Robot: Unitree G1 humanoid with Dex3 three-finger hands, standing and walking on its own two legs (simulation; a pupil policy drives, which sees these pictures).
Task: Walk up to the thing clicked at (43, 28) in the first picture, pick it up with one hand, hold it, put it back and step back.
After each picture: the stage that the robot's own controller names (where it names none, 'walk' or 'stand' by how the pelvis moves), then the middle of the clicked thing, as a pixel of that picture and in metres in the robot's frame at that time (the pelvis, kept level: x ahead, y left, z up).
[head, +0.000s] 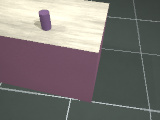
stand; (45, 20) +0.89 +0.26 -0.10
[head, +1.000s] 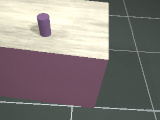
walk; (44, 25) +0.78 +0.22 -0.07
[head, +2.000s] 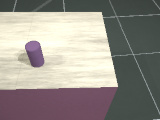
stand; (35, 54) +0.54 +0.24 -0.07
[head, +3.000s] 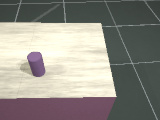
stand; (36, 64) +0.53 +0.23 -0.10
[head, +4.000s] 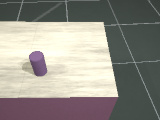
stand; (38, 64) +0.53 +0.23 -0.10
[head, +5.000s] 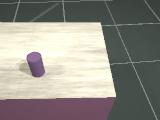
stand; (36, 65) +0.53 +0.23 -0.10
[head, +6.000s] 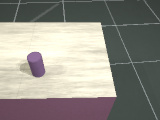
stand; (36, 64) +0.53 +0.23 -0.10
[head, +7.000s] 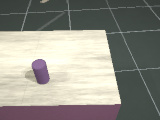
rise first; (41, 72) +0.51 +0.23 -0.10
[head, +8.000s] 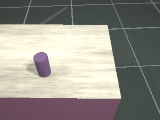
go down; (42, 65) +0.53 +0.23 -0.10
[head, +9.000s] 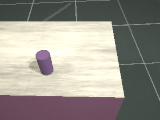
go down; (45, 62) +0.53 +0.23 -0.09
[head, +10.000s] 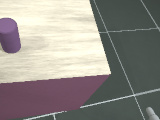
go down; (9, 36) +0.52 +0.22 -0.03
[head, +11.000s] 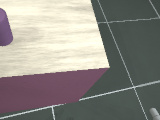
approach; out of the picture +0.53 +0.23 -0.01
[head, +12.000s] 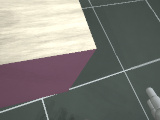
close; out of the picture +0.55 +0.25 +0.03
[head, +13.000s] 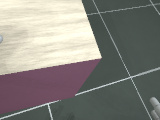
lift; out of the picture +0.50 +0.23 +0.02
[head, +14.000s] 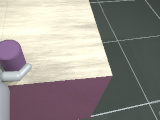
lift; (13, 60) +0.40 +0.20 +0.07
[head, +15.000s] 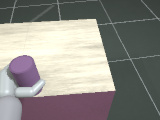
hold; (27, 76) +0.33 +0.17 +0.11
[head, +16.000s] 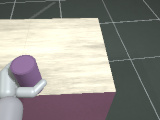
hold; (28, 76) +0.33 +0.17 +0.10
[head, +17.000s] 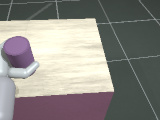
crouch; (21, 58) +0.37 +0.18 +0.14
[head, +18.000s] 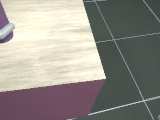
lower; out of the picture +0.49 +0.23 +0.13
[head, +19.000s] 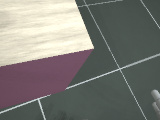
lower; out of the picture +0.54 +0.25 +0.03
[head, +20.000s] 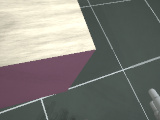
lower; out of the picture +0.53 +0.24 +0.03
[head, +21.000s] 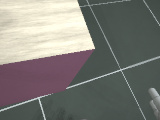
lower; out of the picture +0.54 +0.25 +0.03
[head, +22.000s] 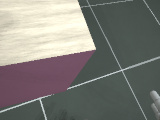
lower; out of the picture +0.53 +0.25 +0.03
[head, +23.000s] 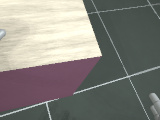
open; out of the picture +0.51 +0.22 +0.02
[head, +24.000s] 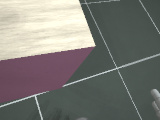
sink last; out of the picture +0.53 +0.23 +0.03
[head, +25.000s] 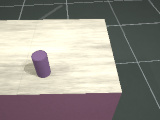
sink last; (41, 64) +0.51 +0.21 -0.04
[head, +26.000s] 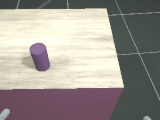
stand; (40, 57) +0.50 +0.21 -0.04
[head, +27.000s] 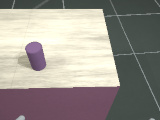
stand; (36, 56) +0.51 +0.21 -0.03
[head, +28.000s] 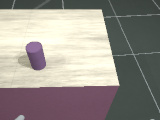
stand; (36, 56) +0.51 +0.21 -0.03
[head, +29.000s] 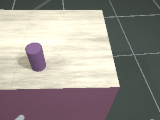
stand; (36, 57) +0.51 +0.22 -0.03
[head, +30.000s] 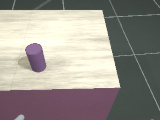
stand; (36, 58) +0.50 +0.21 -0.03
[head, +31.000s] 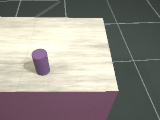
stand; (41, 62) +0.52 +0.21 -0.07
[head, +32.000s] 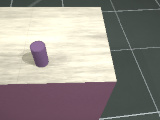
walk; (39, 54) +0.54 +0.21 -0.09
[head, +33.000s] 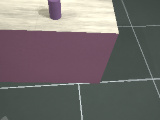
walk; (54, 7) +0.81 +0.19 -0.08
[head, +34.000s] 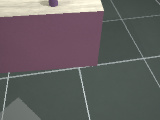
stand; out of the picture +1.10 +0.26 -0.08
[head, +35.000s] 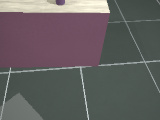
stand; out of the picture +1.11 +0.20 -0.09
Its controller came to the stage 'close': yes
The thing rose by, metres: 0.23
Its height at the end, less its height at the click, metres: +0.00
